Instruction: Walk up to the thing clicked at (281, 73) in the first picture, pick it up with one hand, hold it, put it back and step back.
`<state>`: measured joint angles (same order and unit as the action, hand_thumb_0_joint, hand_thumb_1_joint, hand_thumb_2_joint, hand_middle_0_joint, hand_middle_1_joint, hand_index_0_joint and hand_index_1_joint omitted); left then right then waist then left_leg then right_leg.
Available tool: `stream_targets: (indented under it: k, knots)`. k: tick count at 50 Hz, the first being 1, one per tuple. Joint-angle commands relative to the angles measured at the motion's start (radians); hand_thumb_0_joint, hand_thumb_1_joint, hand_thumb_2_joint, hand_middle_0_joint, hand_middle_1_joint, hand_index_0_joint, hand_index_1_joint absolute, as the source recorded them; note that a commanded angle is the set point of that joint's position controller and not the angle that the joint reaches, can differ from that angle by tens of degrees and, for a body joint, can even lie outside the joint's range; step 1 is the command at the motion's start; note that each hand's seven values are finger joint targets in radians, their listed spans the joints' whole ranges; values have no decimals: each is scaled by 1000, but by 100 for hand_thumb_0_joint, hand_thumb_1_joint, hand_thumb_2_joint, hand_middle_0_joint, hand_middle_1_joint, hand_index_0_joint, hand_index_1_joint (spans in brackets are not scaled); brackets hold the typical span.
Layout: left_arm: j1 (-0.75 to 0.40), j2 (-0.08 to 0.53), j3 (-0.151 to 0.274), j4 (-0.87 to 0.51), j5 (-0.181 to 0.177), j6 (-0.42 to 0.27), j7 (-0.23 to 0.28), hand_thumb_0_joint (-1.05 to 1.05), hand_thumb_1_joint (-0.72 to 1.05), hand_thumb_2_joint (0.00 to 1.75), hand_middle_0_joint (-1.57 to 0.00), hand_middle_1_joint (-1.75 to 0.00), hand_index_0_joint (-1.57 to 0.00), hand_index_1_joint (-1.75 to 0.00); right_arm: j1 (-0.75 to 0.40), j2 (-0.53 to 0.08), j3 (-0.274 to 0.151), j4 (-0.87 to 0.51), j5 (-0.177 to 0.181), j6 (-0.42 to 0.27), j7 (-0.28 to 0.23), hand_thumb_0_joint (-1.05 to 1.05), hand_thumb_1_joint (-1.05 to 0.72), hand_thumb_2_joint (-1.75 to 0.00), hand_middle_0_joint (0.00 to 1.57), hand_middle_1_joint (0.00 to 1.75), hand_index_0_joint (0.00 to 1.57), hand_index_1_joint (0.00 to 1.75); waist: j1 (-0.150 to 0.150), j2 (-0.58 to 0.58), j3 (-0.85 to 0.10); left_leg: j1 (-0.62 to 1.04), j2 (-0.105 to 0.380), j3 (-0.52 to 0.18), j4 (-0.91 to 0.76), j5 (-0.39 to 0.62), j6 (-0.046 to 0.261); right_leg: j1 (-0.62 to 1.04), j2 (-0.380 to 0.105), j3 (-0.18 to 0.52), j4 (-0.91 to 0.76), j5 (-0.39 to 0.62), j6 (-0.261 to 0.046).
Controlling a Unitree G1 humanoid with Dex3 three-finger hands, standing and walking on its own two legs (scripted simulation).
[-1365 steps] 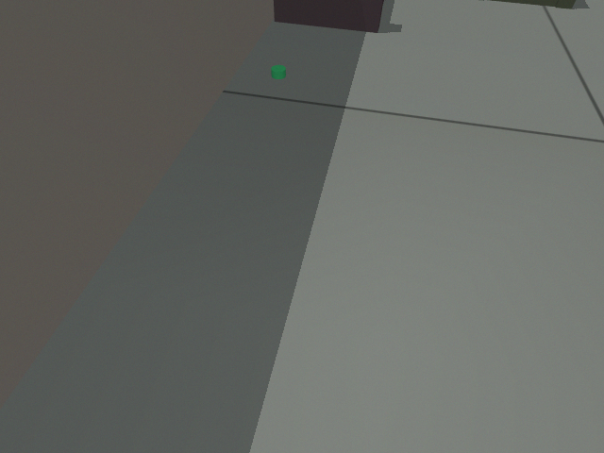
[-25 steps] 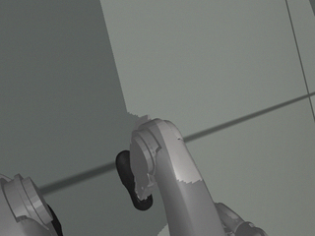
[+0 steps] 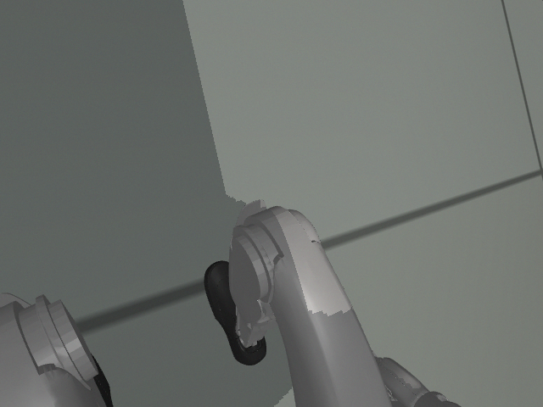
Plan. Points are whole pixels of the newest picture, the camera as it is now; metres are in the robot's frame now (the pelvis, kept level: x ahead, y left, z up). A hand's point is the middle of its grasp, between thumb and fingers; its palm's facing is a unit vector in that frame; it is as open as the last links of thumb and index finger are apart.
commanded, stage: withdraw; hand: left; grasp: from above
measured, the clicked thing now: out of the picture +0.47 +0.35 -0.28
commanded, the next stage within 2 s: home in 0.70 s
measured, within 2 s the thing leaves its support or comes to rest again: rests again in 0.10 s
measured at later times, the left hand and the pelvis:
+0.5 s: hand out of the picture +0.44 +0.37 -0.07, palm faces -0.49 -0.12 -0.86, open 14.0 cm; pelvis -0.01 -0.01 +0.05, yaw +7 degrees
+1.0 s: hand out of the picture +0.46 +0.38 -0.12, palm faces -0.37 -0.11 -0.92, open 13.0 cm; pelvis -0.01 +0.00 +0.03, yaw +6 degrees
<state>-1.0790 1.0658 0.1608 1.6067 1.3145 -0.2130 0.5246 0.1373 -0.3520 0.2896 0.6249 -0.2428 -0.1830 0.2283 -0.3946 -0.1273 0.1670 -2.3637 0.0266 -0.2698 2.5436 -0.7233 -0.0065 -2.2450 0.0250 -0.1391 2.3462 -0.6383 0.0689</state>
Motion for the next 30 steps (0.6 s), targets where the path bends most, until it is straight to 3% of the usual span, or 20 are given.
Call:
stream_targets:
  k: [1, 5, 8, 12, 13, 15, 16, 17, 20, 24, 30]
  knots:
    - [-253, 254, 19, -326, -49, 37, 22, 0, -53, 99, -6, -100, -7, -100, 174, -311, -150, 6, 29, 12, -5, 0, -91, -90, 20, 30, 20, 30, 47, 724, -856, 627, 11, 145, -297, 345, -7, 368, 39, -111, -170, 314, -102]
    - [-227, 161, 12, -412, -78, 88, -55, 0, -54, 100, -7, -100, -6, -100, 206, -287, -211, 10, 63, 43, 9, 0, -90, -90, 20, 30, 20, 30, 81, 704, -888, 621, 0, 159, -336, 330, -4, 321, 27, -87, -185, 289, -109]
    - [-238, 49, -48, -443, -111, 124, -145, 0, -54, 101, -7, -101, -6, -101, 224, -262, -241, 20, 97, 75, 11, 0, -90, -90, 20, 30, 20, 30, 78, 645, -867, 603, -7, 168, -389, 265, 8, 307, 23, -66, -230, 240, -108]
    - [-223, -37, -112, -482, -139, 144, -289, 0, -54, 102, -7, -101, -6, -102, 248, -243, -276, 22, 126, 137, -15, 0, -91, -91, 20, 30, 20, 30, 78, 534, -874, 603, -18, 180, -433, 259, 16, 366, 16, -41, -292, 234, -111]
    - [-236, -41, -112, -487, -149, 142, -320, 0, -54, 102, -7, -101, -7, -102, 256, -248, -286, 14, 135, 152, -26, 0, -91, -91, 20, 30, 20, 30, 84, 489, -854, 595, -21, 177, -442, 252, 18, 353, 12, -40, -306, 222, -114]
    - [-243, -88, -145, -471, -165, 127, -379, 0, -53, 102, -8, -101, -7, -102, 255, -244, -287, 6, 143, 176, -50, 0, -90, -90, 20, 30, 20, 30, 59, 427, -781, 542, -30, 168, -449, 212, 24, 335, 7, -37, -332, 180, -119]
    - [-219, -91, -150, -442, -162, 120, -402, 0, -53, 102, -8, -101, -7, -102, 251, -239, -287, 1, 143, 186, -64, 0, -90, -90, 20, 30, 20, 30, 52, 365, -744, 521, -30, 171, -446, 189, 30, 343, 6, -32, -351, 155, -118]
    - [-243, -57, -142, -474, -158, 104, -415, 0, -52, 102, -8, -101, -8, -102, 251, -232, -284, -7, 146, 194, -75, 0, -90, -90, 20, 30, 20, 30, 56, 346, -757, 501, -32, 183, -442, 183, 35, 372, 5, -25, -359, 146, -112]
    - [-243, -13, -121, -464, -160, 61, -432, 0, -52, 101, -9, -101, -8, -102, 231, -219, -266, -19, 142, 208, -103, 0, -90, -90, 20, 30, 20, 30, 83, 322, -727, 476, -40, 203, -445, 171, 35, 389, -3, -8, -379, 112, -115]
    - [-263, -2, -124, -407, -138, -6, -415, 0, -50, 100, -10, -99, -9, -100, 211, -212, -240, -26, 135, 221, -132, 0, -90, -90, 20, 30, 20, 30, 75, 360, -712, 509, -34, 191, -456, 137, 28, 326, -4, -14, -366, 82, -114]
    - [-342, 14, -130, -321, -84, -76, -297, 0, -50, 99, -9, -99, -9, -99, 216, -219, -208, -9, 110, 215, -143, 0, -90, -90, 20, 30, 20, 30, 47, 442, -761, 544, -29, 186, -426, 164, 25, 296, 0, -30, -307, 127, -108]
